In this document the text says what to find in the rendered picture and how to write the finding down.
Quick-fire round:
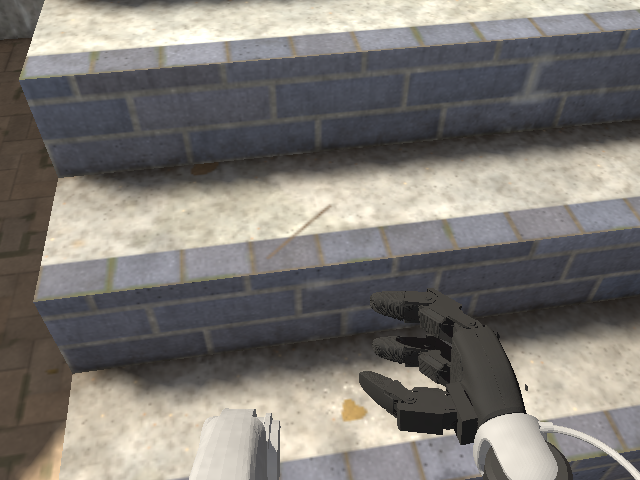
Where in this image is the left robot thigh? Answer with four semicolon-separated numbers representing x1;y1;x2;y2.
189;408;281;480

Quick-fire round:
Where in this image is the left robot shin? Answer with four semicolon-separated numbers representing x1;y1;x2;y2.
199;416;218;444

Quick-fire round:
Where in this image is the robot right forearm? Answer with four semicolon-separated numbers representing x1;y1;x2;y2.
473;413;573;480

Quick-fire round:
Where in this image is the robot right hand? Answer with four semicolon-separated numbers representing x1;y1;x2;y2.
359;288;528;445

